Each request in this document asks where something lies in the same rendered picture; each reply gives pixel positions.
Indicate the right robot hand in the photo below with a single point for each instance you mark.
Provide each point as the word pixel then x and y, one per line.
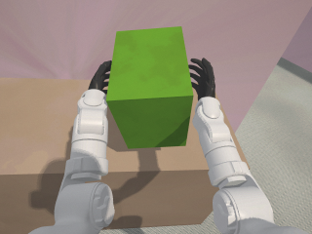
pixel 206 81

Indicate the right robot upper arm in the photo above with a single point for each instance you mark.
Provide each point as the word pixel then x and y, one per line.
pixel 246 210

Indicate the right robot forearm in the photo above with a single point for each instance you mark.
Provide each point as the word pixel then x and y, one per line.
pixel 226 169

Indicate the left robot hand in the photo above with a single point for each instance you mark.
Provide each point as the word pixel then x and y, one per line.
pixel 98 83

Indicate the pedestal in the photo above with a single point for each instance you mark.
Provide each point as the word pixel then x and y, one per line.
pixel 151 186

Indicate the left robot upper arm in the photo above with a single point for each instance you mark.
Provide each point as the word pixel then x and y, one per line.
pixel 83 208

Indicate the left robot forearm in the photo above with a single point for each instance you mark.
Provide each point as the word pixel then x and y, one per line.
pixel 89 141

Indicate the carton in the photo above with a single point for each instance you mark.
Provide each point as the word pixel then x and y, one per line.
pixel 149 90

